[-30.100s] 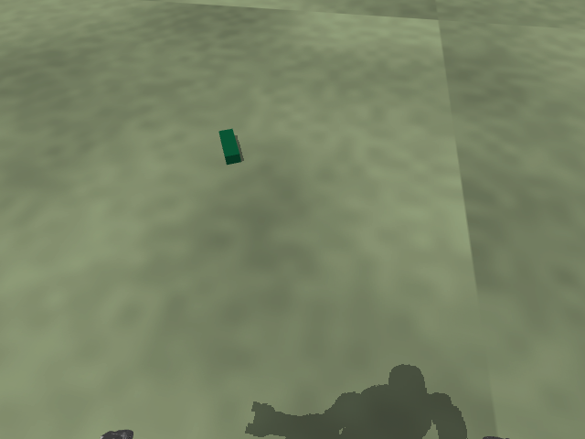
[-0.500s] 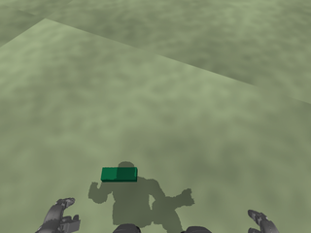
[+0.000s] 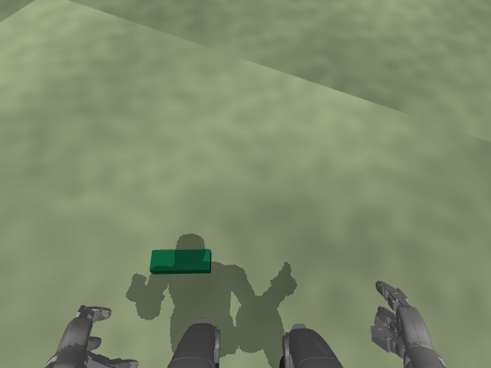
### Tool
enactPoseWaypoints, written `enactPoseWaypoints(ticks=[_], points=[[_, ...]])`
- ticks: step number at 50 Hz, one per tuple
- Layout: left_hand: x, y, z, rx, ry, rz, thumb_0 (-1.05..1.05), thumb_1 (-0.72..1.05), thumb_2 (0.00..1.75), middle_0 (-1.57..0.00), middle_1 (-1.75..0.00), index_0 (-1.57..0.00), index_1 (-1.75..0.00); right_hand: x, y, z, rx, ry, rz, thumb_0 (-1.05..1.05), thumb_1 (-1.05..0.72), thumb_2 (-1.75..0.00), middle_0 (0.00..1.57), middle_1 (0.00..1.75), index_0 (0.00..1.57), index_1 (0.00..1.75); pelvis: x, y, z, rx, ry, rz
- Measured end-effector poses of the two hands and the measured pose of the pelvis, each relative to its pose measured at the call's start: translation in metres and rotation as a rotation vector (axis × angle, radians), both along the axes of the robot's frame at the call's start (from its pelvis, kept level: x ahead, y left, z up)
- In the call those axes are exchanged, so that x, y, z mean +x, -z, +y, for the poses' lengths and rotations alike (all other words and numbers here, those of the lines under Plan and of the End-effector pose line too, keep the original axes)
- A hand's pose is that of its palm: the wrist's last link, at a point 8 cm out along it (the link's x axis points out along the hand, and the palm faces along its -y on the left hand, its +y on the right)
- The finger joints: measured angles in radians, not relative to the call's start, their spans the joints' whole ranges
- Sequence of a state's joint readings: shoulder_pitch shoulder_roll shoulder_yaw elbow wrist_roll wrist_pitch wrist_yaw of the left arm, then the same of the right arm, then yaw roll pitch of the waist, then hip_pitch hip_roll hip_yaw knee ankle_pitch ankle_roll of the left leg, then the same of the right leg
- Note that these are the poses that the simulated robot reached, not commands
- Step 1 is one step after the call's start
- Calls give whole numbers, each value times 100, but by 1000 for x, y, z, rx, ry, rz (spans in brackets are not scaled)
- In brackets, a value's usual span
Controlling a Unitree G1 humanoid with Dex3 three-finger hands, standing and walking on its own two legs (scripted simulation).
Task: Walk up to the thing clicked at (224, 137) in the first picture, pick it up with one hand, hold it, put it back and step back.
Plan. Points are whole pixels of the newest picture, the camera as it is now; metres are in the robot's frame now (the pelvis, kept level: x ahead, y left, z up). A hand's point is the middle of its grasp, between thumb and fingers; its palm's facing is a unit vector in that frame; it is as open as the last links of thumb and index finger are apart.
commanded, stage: rise first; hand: left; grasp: from above
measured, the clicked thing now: (181, 261) +0.44 +0.25 -0.68
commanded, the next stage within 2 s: none
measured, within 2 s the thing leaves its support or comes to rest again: neither
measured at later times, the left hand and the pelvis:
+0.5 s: hand (113, 360) +0.13 +0.26 -0.18, palm faces -0.21 -0.83 -0.51, open 14.3 cm; pelvis -0.01 +0.00 -0.05, yaw +0 degrees
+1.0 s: hand (136, 303) +0.25 +0.29 -0.37, palm faces -0.46 -0.39 -0.80, open 14.3 cm; pelvis -0.07 +0.00 -0.23, yaw -3 degrees
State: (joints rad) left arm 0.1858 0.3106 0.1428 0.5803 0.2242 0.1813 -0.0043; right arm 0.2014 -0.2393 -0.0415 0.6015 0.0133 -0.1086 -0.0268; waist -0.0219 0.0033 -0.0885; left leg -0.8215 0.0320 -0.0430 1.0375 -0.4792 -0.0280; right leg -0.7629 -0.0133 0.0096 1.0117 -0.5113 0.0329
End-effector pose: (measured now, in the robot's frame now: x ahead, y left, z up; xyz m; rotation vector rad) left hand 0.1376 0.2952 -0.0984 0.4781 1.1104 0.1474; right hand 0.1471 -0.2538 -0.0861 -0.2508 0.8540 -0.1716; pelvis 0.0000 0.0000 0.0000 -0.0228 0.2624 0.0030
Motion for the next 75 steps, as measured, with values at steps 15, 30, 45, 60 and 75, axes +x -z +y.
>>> enactPoseWaypoints(ticks=[15,30,45,60,75], points=[[3,21,0,51,64,5,0,-54,98,-7,-106,-7,-106,20,25,10,5,-37,-60,1,-92,-90,21,30,21,30,1,32,1,-16,-2,84],[-11,54,6,111,163,1,0,-58,98,-9,-104,-8,-105,13,58,14,2,-71,-83,1,-94,-91,21,30,21,30,-20,67,3,-30,-6,136],[93,177,16,374,579,-163,0,-59,103,-10,-102,-8,-104,-17,202,-12,-35,-81,27,1,-94,-91,21,30,21,30,-56,190,1,-25,22,308],[157,275,13,539,858,-213,0,-55,105,-8,-104,-6,-106,-136,339,-24,-7,-10,385,1,-90,-90,21,30,21,29,-94,299,-5,-34,59,317],[198,326,12,646,1013,-275,0,-54,105,-7,-100,-6,-101,-183,360,-23,-67,43,527,1,-90,-90,21,30,21,29,-98,342,7,-78,73,301]])
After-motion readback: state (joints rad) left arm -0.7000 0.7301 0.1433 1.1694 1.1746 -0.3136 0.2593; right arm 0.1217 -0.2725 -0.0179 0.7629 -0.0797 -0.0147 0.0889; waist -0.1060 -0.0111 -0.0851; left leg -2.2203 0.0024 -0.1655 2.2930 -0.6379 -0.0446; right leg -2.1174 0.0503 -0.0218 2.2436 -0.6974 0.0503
